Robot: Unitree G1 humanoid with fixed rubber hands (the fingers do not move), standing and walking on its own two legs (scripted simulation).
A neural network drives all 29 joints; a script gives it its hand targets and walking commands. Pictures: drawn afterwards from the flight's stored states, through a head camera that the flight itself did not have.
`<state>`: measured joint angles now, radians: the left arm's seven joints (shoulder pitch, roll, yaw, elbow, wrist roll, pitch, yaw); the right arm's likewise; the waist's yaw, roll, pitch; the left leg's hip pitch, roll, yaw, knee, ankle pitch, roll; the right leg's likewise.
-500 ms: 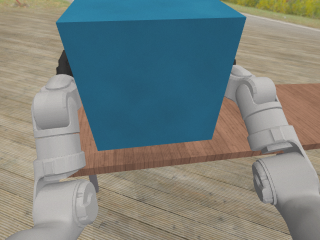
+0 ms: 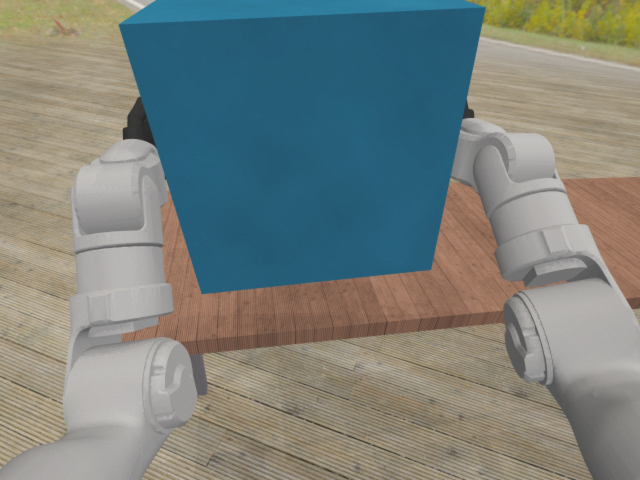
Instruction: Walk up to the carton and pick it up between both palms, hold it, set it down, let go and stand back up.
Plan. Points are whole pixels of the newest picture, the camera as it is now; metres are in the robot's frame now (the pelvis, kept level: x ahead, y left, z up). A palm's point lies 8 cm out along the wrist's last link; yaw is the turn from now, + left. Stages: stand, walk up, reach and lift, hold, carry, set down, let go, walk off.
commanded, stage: hold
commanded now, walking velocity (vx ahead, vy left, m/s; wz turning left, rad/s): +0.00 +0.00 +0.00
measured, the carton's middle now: (302, 123) +0.40 +0.01 +0.33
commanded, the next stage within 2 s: none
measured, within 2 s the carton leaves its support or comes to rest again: neither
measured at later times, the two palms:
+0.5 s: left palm (143, 159) +0.36 +0.18 +0.30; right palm (453, 140) +0.37 -0.16 +0.32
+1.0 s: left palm (143, 160) +0.36 +0.18 +0.30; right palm (453, 140) +0.37 -0.16 +0.32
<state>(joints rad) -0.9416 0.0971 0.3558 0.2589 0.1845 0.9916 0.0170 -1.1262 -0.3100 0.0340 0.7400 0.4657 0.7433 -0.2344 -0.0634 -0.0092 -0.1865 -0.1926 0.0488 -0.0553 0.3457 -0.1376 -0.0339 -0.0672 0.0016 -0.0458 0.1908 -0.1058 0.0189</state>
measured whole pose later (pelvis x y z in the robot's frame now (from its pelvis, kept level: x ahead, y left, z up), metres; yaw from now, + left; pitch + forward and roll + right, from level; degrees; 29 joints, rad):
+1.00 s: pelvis +0.00 +0.00 +0.00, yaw +0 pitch -1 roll -2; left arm -0.93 0.10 0.36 0.23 0.18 1.00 0.02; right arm -1.12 -0.31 0.04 0.72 0.48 0.75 -0.24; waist -0.06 -0.01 -0.18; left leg -0.19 0.05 -0.07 0.35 -0.14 -0.04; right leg -0.07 0.01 -0.04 0.20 -0.11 0.02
